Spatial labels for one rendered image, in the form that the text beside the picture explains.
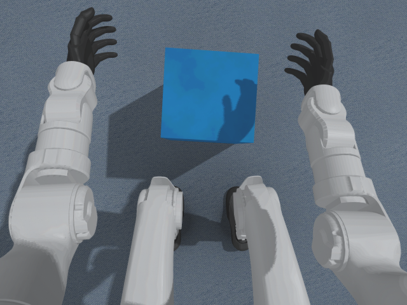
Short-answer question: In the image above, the robot right upper arm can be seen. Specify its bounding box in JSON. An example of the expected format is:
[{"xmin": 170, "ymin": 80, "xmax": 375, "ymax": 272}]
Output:
[{"xmin": 312, "ymin": 210, "xmax": 407, "ymax": 305}]

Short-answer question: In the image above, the robot left hand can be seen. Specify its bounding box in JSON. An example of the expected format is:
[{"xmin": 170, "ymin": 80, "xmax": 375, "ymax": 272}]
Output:
[{"xmin": 67, "ymin": 7, "xmax": 118, "ymax": 75}]

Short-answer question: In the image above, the robot right forearm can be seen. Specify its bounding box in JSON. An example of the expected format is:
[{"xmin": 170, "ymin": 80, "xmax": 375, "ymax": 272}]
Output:
[{"xmin": 298, "ymin": 85, "xmax": 401, "ymax": 261}]

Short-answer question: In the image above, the right robot foot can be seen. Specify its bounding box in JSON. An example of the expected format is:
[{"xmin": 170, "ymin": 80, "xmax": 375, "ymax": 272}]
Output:
[{"xmin": 226, "ymin": 186, "xmax": 249, "ymax": 251}]

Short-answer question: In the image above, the robot right hand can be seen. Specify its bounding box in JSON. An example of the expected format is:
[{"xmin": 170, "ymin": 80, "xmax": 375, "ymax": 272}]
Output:
[{"xmin": 284, "ymin": 29, "xmax": 334, "ymax": 95}]

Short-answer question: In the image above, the robot left forearm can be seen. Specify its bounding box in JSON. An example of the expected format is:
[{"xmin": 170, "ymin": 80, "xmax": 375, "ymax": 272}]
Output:
[{"xmin": 8, "ymin": 61, "xmax": 97, "ymax": 242}]

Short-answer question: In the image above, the robot left shin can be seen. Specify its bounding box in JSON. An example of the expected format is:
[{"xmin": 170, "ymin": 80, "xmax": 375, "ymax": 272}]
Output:
[{"xmin": 137, "ymin": 177, "xmax": 179, "ymax": 239}]

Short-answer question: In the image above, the robot left upper arm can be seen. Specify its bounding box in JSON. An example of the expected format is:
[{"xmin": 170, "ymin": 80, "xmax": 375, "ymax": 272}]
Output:
[{"xmin": 0, "ymin": 182, "xmax": 97, "ymax": 305}]

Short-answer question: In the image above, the carton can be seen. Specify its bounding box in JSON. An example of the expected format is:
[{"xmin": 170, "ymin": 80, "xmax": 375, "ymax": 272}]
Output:
[{"xmin": 161, "ymin": 48, "xmax": 259, "ymax": 144}]

